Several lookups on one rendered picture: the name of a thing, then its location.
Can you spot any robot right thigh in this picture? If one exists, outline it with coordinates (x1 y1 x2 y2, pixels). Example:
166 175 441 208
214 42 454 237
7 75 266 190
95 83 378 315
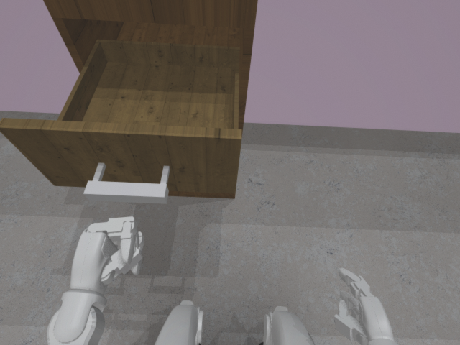
264 310 315 345

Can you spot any drawer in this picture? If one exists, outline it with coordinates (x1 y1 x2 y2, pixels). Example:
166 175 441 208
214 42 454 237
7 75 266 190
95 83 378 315
0 40 242 194

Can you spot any robot left thigh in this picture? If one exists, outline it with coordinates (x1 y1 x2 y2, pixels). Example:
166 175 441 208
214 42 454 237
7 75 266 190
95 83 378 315
155 305 203 345

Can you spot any robot left forearm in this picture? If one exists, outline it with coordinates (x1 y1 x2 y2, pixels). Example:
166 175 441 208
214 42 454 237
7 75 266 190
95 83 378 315
47 289 107 345

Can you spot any cabinet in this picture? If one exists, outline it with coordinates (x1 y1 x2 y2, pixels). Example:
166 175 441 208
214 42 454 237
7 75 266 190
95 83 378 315
43 0 258 199

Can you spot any right robot hand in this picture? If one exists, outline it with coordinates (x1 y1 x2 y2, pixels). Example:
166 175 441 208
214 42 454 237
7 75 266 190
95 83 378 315
335 267 394 345

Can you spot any left robot hand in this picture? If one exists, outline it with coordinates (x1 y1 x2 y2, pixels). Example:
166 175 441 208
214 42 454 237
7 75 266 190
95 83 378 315
70 216 144 294

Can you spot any handle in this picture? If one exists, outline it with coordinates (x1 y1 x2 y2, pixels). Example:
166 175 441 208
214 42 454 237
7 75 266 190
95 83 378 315
83 162 170 204

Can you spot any robot thigh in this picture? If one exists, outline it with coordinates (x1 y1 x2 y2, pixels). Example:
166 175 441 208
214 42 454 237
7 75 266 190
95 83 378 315
264 310 315 345
155 305 203 345

